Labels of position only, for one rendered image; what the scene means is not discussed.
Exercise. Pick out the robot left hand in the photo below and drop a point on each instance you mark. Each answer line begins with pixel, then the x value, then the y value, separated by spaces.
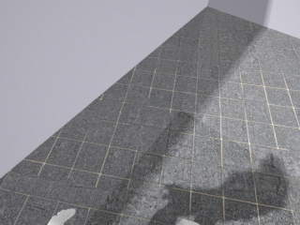
pixel 62 217

